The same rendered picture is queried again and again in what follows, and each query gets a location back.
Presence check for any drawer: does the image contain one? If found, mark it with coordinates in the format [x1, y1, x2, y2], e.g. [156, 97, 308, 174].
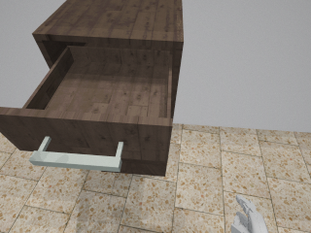
[0, 46, 173, 162]

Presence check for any handle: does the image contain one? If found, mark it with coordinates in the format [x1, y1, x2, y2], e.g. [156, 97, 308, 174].
[29, 136, 124, 172]

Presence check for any robot right hand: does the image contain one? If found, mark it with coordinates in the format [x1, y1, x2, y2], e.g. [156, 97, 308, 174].
[230, 194, 269, 233]

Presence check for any cabinet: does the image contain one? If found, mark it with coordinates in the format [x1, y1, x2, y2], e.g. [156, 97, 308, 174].
[32, 0, 184, 177]

